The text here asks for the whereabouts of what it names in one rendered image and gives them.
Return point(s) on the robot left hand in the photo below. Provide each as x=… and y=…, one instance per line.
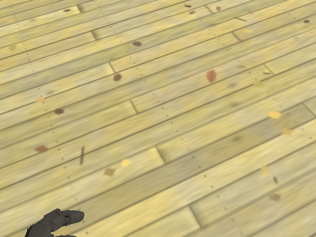
x=54, y=220

